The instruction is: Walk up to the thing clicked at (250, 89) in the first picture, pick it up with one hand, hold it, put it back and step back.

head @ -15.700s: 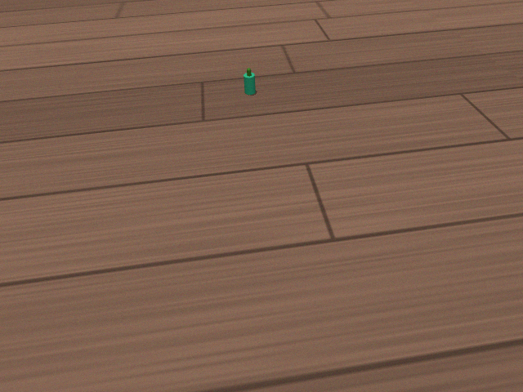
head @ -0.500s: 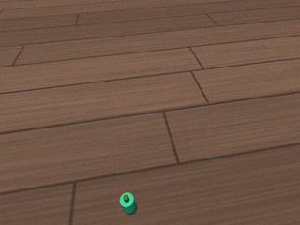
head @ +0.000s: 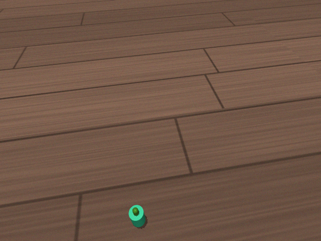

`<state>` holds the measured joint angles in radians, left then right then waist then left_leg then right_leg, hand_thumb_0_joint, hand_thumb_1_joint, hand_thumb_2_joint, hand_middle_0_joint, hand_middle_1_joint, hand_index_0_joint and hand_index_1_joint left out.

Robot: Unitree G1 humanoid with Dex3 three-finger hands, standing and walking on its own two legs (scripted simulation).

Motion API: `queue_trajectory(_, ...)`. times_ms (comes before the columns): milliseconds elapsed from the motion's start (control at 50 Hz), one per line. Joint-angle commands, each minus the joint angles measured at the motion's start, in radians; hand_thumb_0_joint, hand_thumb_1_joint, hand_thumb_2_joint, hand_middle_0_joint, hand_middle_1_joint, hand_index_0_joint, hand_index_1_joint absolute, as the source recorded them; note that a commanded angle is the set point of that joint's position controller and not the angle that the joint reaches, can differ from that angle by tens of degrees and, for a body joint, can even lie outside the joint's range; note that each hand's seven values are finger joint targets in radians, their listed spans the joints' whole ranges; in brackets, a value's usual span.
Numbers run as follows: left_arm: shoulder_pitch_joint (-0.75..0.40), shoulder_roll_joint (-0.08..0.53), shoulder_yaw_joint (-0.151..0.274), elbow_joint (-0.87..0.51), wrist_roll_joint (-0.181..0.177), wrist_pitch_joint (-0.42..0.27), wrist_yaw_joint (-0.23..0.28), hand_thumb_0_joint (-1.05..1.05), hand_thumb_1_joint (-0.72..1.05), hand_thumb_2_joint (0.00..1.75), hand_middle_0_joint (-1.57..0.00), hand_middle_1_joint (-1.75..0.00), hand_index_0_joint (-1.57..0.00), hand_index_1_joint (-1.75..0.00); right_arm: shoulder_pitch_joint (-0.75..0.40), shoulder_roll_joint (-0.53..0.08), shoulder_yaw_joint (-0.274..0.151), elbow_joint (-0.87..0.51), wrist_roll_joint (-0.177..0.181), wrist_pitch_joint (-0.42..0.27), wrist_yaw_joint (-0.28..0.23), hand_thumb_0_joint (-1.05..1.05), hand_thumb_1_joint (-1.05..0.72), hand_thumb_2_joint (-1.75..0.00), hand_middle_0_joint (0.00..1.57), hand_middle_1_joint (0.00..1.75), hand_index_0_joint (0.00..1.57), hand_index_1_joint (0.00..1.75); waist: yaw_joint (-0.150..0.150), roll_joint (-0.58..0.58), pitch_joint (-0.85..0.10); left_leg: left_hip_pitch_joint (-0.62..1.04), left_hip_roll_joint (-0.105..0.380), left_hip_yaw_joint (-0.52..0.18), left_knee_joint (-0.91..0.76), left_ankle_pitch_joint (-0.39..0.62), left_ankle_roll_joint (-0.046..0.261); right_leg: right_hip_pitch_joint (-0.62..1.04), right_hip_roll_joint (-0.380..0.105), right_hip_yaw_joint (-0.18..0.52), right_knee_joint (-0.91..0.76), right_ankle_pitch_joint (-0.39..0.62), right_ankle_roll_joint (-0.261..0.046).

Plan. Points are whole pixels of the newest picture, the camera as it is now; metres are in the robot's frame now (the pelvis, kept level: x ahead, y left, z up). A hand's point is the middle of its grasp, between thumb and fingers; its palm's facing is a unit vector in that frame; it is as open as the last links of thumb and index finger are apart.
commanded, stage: stand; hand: left
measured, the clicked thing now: (136, 214) +0.39 +0.17 -0.69
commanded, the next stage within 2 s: go down in 0.62 s
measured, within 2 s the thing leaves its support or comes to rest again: neither
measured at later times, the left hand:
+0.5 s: hand out of the picture +0.08 +0.25 -0.16, palm faces -0.02 -0.94 -0.34, open 7.4 cm
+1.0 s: hand out of the picture +0.16 +0.25 -0.17, palm faces +0.05 -0.95 -0.32, open 11.8 cm
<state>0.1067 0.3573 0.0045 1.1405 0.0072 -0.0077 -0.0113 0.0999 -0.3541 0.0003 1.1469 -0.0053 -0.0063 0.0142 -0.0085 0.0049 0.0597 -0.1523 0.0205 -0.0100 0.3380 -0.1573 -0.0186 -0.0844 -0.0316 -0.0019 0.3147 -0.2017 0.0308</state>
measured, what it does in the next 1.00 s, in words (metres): stands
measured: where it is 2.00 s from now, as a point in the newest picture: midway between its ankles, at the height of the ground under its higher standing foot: outside the picture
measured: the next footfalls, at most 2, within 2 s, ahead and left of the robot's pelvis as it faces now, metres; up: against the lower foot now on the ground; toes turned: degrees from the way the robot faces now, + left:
none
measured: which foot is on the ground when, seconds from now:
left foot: down 0.00-1.00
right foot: down 0.00-1.00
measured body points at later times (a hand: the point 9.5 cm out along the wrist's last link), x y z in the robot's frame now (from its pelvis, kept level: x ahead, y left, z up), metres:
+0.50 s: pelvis +0.00 +0.00 +0.00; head +0.01 +0.00 +0.45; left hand +0.08 +0.30 -0.13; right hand +0.09 -0.30 -0.13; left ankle +0.02 +0.13 -0.75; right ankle -0.02 -0.14 -0.75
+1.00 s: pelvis -0.02 +0.00 -0.03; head +0.04 +0.01 +0.42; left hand +0.16 +0.30 -0.15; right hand +0.08 -0.27 -0.15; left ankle +0.02 +0.13 -0.75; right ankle -0.02 -0.14 -0.75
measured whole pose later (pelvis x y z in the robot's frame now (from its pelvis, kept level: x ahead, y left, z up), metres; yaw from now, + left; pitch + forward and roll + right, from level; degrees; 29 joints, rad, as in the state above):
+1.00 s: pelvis -0.02 +0.00 -0.03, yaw -1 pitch +6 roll -1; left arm -0.06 0.35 0.19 1.03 0.06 0.00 -0.04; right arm 0.22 -0.24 -0.02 0.78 0.02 -0.04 -0.02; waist -0.03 -0.01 0.01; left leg -0.49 0.04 -0.02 0.65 -0.27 -0.02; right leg -0.43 -0.01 0.00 0.64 -0.32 0.02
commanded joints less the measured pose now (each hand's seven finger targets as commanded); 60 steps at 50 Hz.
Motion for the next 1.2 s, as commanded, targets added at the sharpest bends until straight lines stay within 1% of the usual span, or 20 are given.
queue_trajectory(0,-0.028,0.212,0.039,-0.062,-0.002,-0.023,0.018,0.0,0.9,0.9,-0.2,-0.3,-0.2,-0.3,-0.044,-0.217,-0.039,-0.058,-0.001,-0.026,-0.016,0.0,-0.9,-0.9,0.2,0.3,0.2,0.3,0.005,-0.002,-0.096,0.047,0.109,-0.083,-0.046,0.148,0.033,-0.012,-0.101,0.07,-0.049,0.114,-0.042)
queue_trajectory(240,-0.021,0.212,0.037,-0.065,0.001,-0.027,0.02,0.0,0.9,0.9,-0.2,-0.3,-0.2,-0.3,-0.05,-0.216,-0.04,-0.067,0.002,-0.025,-0.017,0.0,-0.9,-0.9,0.2,0.3,0.2,0.3,0.005,-0.016,-0.113,0.085,0.116,-0.079,-0.017,0.229,0.036,-0.01,-0.107,0.063,-0.041,0.19,-0.038)
queue_trajectory(420,-0.023,0.214,0.039,-0.068,0.002,-0.024,0.02,0.0,0.9,0.9,-0.2,-0.3,-0.2,-0.3,-0.044,-0.209,-0.037,-0.07,0.0,-0.024,-0.018,0.0,-0.9,-0.9,0.2,0.3,0.2,0.3,0.002,-0.008,-0.081,0.05,0.109,-0.079,-0.042,0.156,0.032,-0.013,-0.102,0.063,-0.058,0.132,-0.038)
queue_trajectory(680,-0.021,0.208,0.036,-0.074,0.002,-0.024,0.02,0.0,0.9,0.9,-0.2,-0.3,-0.2,-0.3,-0.057,-0.217,-0.041,-0.069,0.0,-0.022,-0.018,0.0,-0.9,-0.9,0.2,0.3,0.2,0.3,0.008,0.002,-0.083,0.051,0.109,-0.082,-0.04,0.144,0.034,-0.013,-0.103,0.065,-0.06,0.119,-0.042)
queue_trajectory(700,-0.009,0.207,0.036,-0.072,0.003,-0.022,0.019,0.0,0.82,0.82,-0.12,-0.22,-0.12,-0.22,-0.045,-0.215,-0.041,-0.066,-0.001,-0.022,-0.017,0.0,-0.96,-0.9,0.21,0.29,0.2,0.29,0.007,0.005,-0.075,0.038,0.106,-0.079,-0.048,0.106,0.034,-0.018,-0.104,0.067,-0.067,0.096,-0.042)
queue_trajectory(720,-0.36,0.046,0.039,-0.422,-0.049,-0.121,0.032,0.0,0.74,0.74,-0.04,-0.14,-0.04,-0.14,-0.014,-0.048,0.001,-0.361,0.063,-0.074,-0.039,0.0,-0.95,-0.92,0.2,0.3,0.2,0.3,-0.112,0.043,-0.016,-0.055,-0.021,0.056,0.01,-0.046,0.023,-0.258,0.031,-0.017,0.016,0.035,-0.037)
queue_trajectory(740,-0.487,0.097,0.065,-0.378,-0.048,-0.119,0.04,0.0,0.66,0.66,-0.02,-0.06,-0.02,-0.06,0.039,-0.083,-0.006,-0.306,0.062,-0.075,-0.048,0.0,-0.95,-0.92,0.2,0.3,0.2,0.3,-0.088,0.03,-0.055,-0.048,-0.026,0.053,0.033,-0.083,0.02,-0.233,0.032,-0.025,0.033,-0.001,-0.04)
queue_trajectory(760,-0.309,0.167,0.12,-0.19,-0.032,-0.078,0.047,0.0,0.58,0.58,-0.02,-0.06,-0.02,-0.06,0.071,-0.111,-0.017,-0.292,0.062,-0.064,-0.053,0.0,-0.95,-0.92,0.2,0.3,0.2,0.3,-0.072,-0.021,-0.034,-0.086,-0.029,0.052,0.052,-0.108,0.025,-0.238,0.041,-0.038,0.038,-0.044,-0.046)
queue_trajectory(780,-0.226,0.179,0.141,-0.117,-0.026,-0.061,0.033,0.0,0.5,0.5,-0.03,-0.07,-0.03,-0.07,0.083,-0.111,-0.027,-0.319,0.062,-0.052,-0.052,0.0,-0.93,-0.91,0.2,0.3,0.2,0.3,-0.038,-0.049,-0.035,-0.13,-0.019,0.05,0.088,-0.082,0.029,-0.243,0.046,-0.045,0.072,-0.045,-0.043)
queue_trajectory(800,-0.259,0.196,0.147,-0.147,-0.011,-0.057,0.022,0.0,0.42,0.42,-0.02,-0.07,-0.03,-0.06,0.093,-0.11,-0.042,-0.344,0.053,-0.052,-0.058,0.0,-0.94,-0.92,0.2,0.3,0.2,0.3,-0.034,-0.043,-0.097,-0.128,-0.021,0.048,0.113,-0.059,0.028,-0.248,0.048,-0.042,0.103,-0.033,-0.045)
queue_trajectory(820,-0.297,0.257,0.186,-0.186,0.001,-0.064,0.019,0.0,0.34,0.34,-0.02,-0.08,-0.03,-0.08,0.117,-0.111,-0.057,-0.354,0.05,-0.058,-0.067,0.0,-0.94,-0.92,0.2,0.3,0.2,0.3,-0.022,-0.029,-0.178,-0.119,-0.017,0.041,0.141,-0.019,0.027,-0.249,0.045,-0.033,0.137,0.014,-0.045)
queue_trajectory(860,-0.198,0.225,0.203,-0.103,0.039,-0.041,-0.006,0.0,0.21,0.24,-0.04,-0.1,-0.04,-0.09,0.143,-0.102,-0.075,-0.387,0.03,-0.065,-0.061,0.0,-0.93,-0.91,0.2,0.3,0.2,0.3,-0.019,-0.033,-0.246,-0.174,-0.024,0.033,0.215,0.018,0.025,-0.268,0.039,-0.027,0.209,0.059,-0.043)
queue_trajectory(880,-0.129,0.235,0.235,-0.096,0.058,-0.03,-0.014,0.0,0.19,0.24,-0.04,-0.09,-0.04,-0.09,0.149,-0.098,-0.085,-0.401,0.021,-0.066,-0.055,0.0,-0.92,-0.91,0.2,0.3,0.2,0.3,0.019,-0.004,-0.281,-0.206,-0.029,0.033,0.244,0.035,0.022,-0.264,0.037,-0.027,0.24,0.062,-0.048)
queue_trajectory(920,-0.056,0.222,0.262,-0.144,0.062,-0.005,-0.022,0.0,0.07,0.18,-0.05,-0.09,-0.06,-0.08,0.14,-0.084,-0.089,-0.459,0.023,-0.068,-0.049,0.0,-0.91,-0.9,0.2,0.3,0.2,0.3,0.045,0.053,-0.317,-0.212,-0.033,0.035,0.254,0.036,0.012,-0.26,0.042,-0.025,0.264,0.042,-0.055)
queue_trajectory(980,-0.087,0.184,0.242,-0.218,0.062,0.05,-0.027,0.0,-0.08,0.15,-0.07,-0.08,-0.07,-0.08,0.101,-0.072,-0.08,-0.52,0.029,-0.073,-0.047,0.0,-0.89,-0.9,0.2,0.3,0.2,0.3,0.024,0.062,-0.267,-0.278,-0.025,0.028,0.275,-0.022,0.011,-0.333,0.048,-0.03,0.283,-0.017,-0.056)
queue_trajectory(1020,-0.083,0.231,0.276,-0.292,0.058,0.075,-0.032,0.0,-0.18,0.13,-0.06,-0.09,-0.06,-0.08,0.084,-0.071,-0.081,-0.561,0.034,-0.078,-0.045,0.0,-0.88,-0.89,0.2,0.3,0.2,0.3,0.022,0.032,-0.268,-0.33,-0.024,0.023,0.313,-0.049,0.016,-0.368,0.046,-0.031,0.307,-0.054,-0.054)
queue_trajectory(1060,-0.052,0.213,0.278,-0.329,0.052,0.091,-0.039,0.0,-0.29,0.11,-0.07,-0.09,-0.07,-0.08,0.087,-0.065,-0.08,-0.584,0.034,-0.087,-0.043,0.0,-0.87,-0.89,0.2,0.3,0.2,0.3,0.013,0.017,-0.269,-0.368,-0.021,0.025,0.353,-0.079,0.02,-0.412,0.049,-0.031,0.348,-0.085,-0.05)
queue_trajectory(1100,-0.077,0.184,0.265,-0.404,0.047,0.09,-0.052,0.0,-0.35,0.13,-0.07,-0.11,-0.07,-0.11,0.105,-0.063,-0.086,-0.602,0.032,-0.101,-0.048,0.0,-0.84,-0.88,0.2,0.3,0.2,0.3,-0.007,0.039,-0.278,-0.39,-0.011,0.018,0.396,-0.094,0.019,-0.477,0.053,-0.033,0.405,-0.096,-0.05)
queue_trajectory(1140,-0.043,0.216,0.302,-0.449,0.047,0.09,-0.055,0.0,-0.42,0.12,-0.07,-0.12,-0.07,-0.12,0.118,-0.065,-0.092,-0.621,0.032,-0.117,-0.055,0.0,-0.83,-0.88,0.2,0.3,0.2,0.3,-0.007,0.04,-0.317,-0.404,-0.005,0.009,0.434,-0.092,0.02,-0.505,0.052,-0.036,0.453,-0.096,-0.05)
queue_trajectory(1180,-0.065,0.195,0.288,-0.574,0.04,0.085,-0.063,0.0,-0.47,0.11,-0.07,-0.11,-0.07,-0.12,0.129,-0.052,-0.093,-0.636,0.029,-0.132,-0.06,0.0,-0.83,-0.88,0.2,0.3,0.2,0.3,-0.017,0.057,-0.364,-0.406,-0.003,0.008,0.467,-0.081,0.021,-0.531,0.049,-0.031,0.486,-0.08,-0.048)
